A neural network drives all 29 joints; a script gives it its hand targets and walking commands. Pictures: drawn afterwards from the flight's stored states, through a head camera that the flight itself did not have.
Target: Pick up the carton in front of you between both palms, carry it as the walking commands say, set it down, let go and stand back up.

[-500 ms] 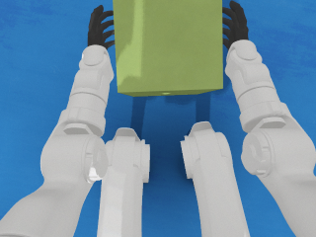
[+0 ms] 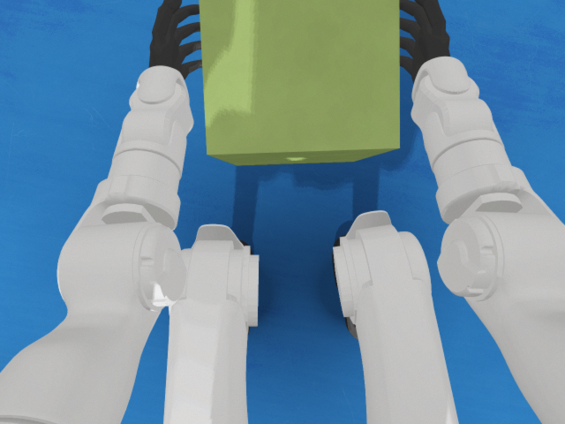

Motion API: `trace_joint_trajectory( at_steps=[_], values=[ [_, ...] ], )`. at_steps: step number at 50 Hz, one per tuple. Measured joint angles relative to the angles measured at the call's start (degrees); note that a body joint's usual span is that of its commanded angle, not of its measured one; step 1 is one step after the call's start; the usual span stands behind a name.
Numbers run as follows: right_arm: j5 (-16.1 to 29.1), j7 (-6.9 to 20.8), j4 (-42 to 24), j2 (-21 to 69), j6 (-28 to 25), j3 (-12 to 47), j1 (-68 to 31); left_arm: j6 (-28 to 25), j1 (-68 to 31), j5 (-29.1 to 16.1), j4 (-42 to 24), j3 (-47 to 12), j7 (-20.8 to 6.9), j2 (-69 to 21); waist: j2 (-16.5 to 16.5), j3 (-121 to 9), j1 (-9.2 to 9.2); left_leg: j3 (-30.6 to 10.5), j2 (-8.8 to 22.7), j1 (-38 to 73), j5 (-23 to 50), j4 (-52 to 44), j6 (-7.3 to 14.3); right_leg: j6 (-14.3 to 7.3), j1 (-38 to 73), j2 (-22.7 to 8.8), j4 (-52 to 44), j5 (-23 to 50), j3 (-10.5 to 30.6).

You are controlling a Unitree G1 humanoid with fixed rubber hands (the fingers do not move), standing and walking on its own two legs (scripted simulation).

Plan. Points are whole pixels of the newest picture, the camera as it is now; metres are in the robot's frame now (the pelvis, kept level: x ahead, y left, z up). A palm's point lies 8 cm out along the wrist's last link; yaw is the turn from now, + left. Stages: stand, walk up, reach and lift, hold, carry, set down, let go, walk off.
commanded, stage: set down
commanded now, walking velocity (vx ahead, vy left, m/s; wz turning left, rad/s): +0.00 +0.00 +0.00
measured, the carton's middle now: (295, 88) +0.50 -0.02 -0.24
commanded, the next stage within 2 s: let go in 1.46 s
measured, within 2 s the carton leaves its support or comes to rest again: neither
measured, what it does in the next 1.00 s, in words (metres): rises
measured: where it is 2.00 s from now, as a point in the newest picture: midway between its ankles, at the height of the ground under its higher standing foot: (296, 308)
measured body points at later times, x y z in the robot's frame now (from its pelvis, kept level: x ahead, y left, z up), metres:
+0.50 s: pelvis +0.00 +0.00 +0.00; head +0.36 -0.01 +0.27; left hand +0.53 +0.17 -0.18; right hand +0.51 -0.22 -0.18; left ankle +0.11 +0.12 -0.33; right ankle +0.11 -0.12 -0.33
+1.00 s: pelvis +0.01 +0.00 +0.11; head +0.33 -0.01 +0.44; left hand +0.53 +0.17 -0.01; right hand +0.51 -0.22 -0.01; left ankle +0.11 +0.12 -0.33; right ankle +0.11 -0.12 -0.33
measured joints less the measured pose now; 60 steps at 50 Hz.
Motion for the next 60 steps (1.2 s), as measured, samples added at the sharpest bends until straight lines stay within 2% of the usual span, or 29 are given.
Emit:
trace_joint_trajectory(
  at_steps=[9,13,16,21,25,32,37,43,55,60],
  values=[
    [1.39,0.75,3.47,-1.22,-3.06,1.77,-1.69,-2.23,-1.30,-1.28,2.46,-2.00,-0.78,1.67,-0.31,1.71,-0.26,0.29,0.57,0.36,0.34,0.20,0.08,-0.12,0.26,-0.53,0.21,0.45,-0.16],
    [6.49,-1.48,5.48,-3.93,-5.59,5.47,-0.99,-4.05,-0.74,-6.25,3.90,-6.29,0.96,4.38,-0.56,3.40,-0.16,0.52,1.17,0.66,0.26,0.14,0.34,-0.43,0.44,-1.06,0.15,0.51,-0.37],
    [11.06,-2.13,4.99,-6.56,-6.73,8.69,0.61,-4.90,0.74,-10.69,3.14,-9.54,1.42,6.67,-0.65,4.19,0.03,0.83,1.76,0.54,0.06,0.20,0.66,-0.85,0.20,-1.65,0.26,0.41,-0.57],
    [17.48,-2.30,0.70,-9.31,-7.32,13.12,2.85,-5.34,3.24,-16.52,-1.49,-14.09,1.60,9.04,-0.76,4.59,0.27,1.12,2.64,0.06,-0.38,0.86,1.08,-1.49,-0.38,-2.47,0.79,0.17,-1.12],
    [19.42,-2.65,-4.45,-9.40,-6.36,14.03,4.76,-4.39,5.36,-17.85,-7.04,-15.11,2.27,8.99,-0.92,3.02,0.20,1.13,2.89,-0.42,-0.57,0.99,1.14,-1.66,-0.92,-2.62,0.87,0.10,-1.28],
    [16.98,-3.05,-14.38,-6.91,-1.98,11.95,10.47,-0.22,10.60,-14.04,-16.50,-12.16,3.29,6.19,-1.11,-2.25,0.05,1.04,3.17,3.14,-1.01,-3.24,1.31,-1.87,2.44,-2.52,-3.41,-0.08,-1.15],
    [13.84,-2.37,-13.48,-5.20,-0.74,9.17,12.32,0.95,12.43,-10.90,-15.02,-9.05,2.49,4.42,-0.90,-8.58,0.14,0.81,3.40,5.74,-0.30,-9.63,1.55,-1.96,5.01,-2.51,-9.97,0.80,-1.02],
    [11.75,-1.36,-12.03,-4.62,-1.24,7.51,13.04,0.58,13.22,-9.51,-13.76,-7.57,1.56,3.87,-0.75,-13.37,0.33,0.73,3.46,8.18,1.08,-16.32,1.70,-2.01,7.43,-2.65,-16.64,2.19,-0.73],
    [10.36,0.20,-18.20,-4.06,0.75,6.07,17.86,2.70,18.28,-8.20,-20.78,-6.92,0.80,3.01,-0.86,-17.03,0.26,0.34,3.51,15.60,3.28,-28.17,1.88,-2.14,14.84,-2.81,-28.54,4.44,-0.37],
    [9.83,1.18,-18.84,-3.82,1.16,5.64,19.58,3.15,20.26,-7.61,-21.70,-6.36,0.14,2.51,-0.83,-18.64,0.33,0.26,3.69,20.30,4.44,-34.16,2.06,-2.13,19.50,-2.76,-34.61,5.72,-0.07]
  ],
)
